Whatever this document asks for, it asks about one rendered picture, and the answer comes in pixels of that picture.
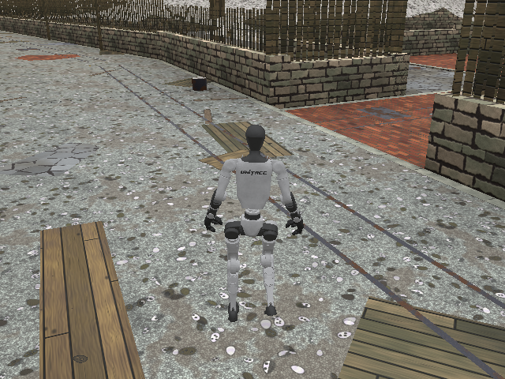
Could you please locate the left robot forearm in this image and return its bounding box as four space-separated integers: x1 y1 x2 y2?
206 189 222 219

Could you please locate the robot torso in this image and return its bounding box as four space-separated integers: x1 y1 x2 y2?
236 155 273 237

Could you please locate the robot right upper arm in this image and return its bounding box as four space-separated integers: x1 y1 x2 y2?
271 159 292 204

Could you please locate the robot left hand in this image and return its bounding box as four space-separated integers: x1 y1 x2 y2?
204 216 223 232

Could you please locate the left robot thigh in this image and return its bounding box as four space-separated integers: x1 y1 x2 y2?
224 219 241 274

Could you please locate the robot right hand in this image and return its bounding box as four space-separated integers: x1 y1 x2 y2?
286 218 304 235

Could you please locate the right robot forearm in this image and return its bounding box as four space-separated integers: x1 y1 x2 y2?
285 192 301 223

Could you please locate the robot left upper arm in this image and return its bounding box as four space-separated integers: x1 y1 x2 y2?
214 158 238 201

